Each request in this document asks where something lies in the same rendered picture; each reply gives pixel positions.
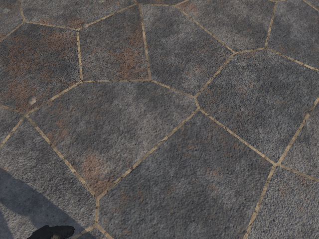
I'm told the robot left hand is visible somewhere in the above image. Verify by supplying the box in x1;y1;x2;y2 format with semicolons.
27;225;75;239

